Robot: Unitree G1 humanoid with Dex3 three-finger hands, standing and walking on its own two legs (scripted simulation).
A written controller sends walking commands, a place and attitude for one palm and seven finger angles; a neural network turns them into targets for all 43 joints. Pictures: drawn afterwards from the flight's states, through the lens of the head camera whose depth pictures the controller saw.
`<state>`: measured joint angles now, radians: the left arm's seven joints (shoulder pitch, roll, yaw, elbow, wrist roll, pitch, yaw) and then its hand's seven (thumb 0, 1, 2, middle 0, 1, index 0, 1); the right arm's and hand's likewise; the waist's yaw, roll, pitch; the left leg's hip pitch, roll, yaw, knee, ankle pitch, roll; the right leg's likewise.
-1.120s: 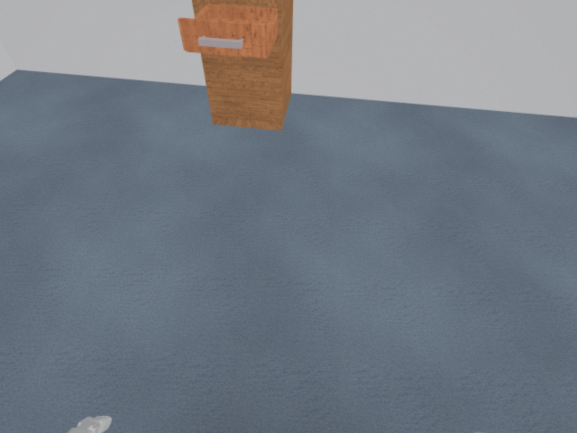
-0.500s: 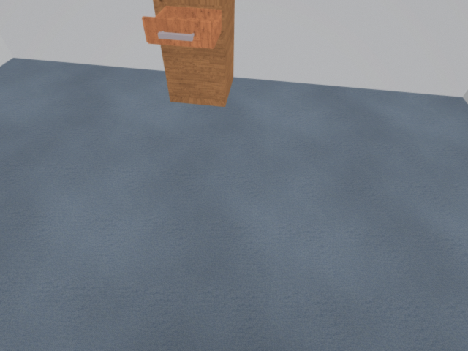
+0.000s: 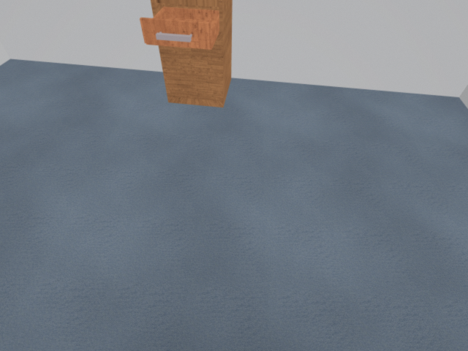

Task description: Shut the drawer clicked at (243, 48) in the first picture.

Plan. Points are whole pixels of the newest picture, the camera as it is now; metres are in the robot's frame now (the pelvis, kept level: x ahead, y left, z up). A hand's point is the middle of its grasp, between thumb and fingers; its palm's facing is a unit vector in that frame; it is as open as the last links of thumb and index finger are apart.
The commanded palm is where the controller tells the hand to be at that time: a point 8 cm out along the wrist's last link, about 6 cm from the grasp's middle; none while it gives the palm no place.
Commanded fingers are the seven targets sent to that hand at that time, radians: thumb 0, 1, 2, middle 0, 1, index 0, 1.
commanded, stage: look at it before walking up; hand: left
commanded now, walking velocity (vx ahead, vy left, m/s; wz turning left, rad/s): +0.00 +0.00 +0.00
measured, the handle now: (174, 35) +1.64 +0.41 -0.15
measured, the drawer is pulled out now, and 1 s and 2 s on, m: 0.26 0.26 0.26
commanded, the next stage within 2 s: walk to a spot facing it in 0.32 s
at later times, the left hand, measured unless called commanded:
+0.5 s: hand out of the picture +0.07 +0.24 -0.16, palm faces -0.02 -0.94 -0.33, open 7.4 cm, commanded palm none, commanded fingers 0.00 0.90 0.90 -0.20 -0.30 -0.20 -0.30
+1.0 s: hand out of the picture +0.13 +0.24 -0.18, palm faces +0.16 -0.98 -0.14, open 7.4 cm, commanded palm none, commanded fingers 0.00 0.90 0.90 -0.20 -0.30 -0.20 -0.30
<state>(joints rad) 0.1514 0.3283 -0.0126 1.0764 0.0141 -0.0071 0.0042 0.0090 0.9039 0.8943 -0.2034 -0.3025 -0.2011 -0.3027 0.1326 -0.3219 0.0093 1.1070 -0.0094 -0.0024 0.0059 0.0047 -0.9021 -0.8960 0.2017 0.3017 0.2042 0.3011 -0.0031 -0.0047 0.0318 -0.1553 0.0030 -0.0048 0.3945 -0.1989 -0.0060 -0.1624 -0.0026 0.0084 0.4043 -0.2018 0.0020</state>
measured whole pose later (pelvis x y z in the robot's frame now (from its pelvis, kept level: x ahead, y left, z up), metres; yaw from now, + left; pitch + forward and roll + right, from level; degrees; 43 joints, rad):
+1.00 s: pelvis +0.13 +0.07 +0.00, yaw +9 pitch +0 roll -1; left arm 0.26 0.18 0.04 1.07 0.03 0.00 -0.01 0.01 0.91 0.89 -0.20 -0.30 -0.20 -0.30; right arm 0.48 -0.06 -0.01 1.16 -0.01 -0.07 -0.02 0.00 -0.90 -0.90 0.20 0.30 0.20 0.30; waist -0.02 -0.04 0.03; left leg -0.02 -0.04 0.06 0.31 -0.28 0.08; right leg -0.58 -0.12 -0.06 1.01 -0.21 0.04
